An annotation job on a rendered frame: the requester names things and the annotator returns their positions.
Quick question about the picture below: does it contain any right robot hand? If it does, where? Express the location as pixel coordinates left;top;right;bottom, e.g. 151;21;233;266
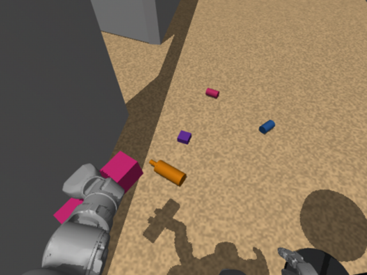
278;247;318;275

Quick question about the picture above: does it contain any left robot arm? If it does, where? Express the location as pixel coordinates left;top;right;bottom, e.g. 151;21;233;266
22;175;124;275

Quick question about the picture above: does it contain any left robot hand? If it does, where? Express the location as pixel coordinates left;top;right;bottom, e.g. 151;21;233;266
63;163;101;199

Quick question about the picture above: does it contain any floor lamp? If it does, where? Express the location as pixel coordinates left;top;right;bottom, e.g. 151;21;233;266
284;248;367;275

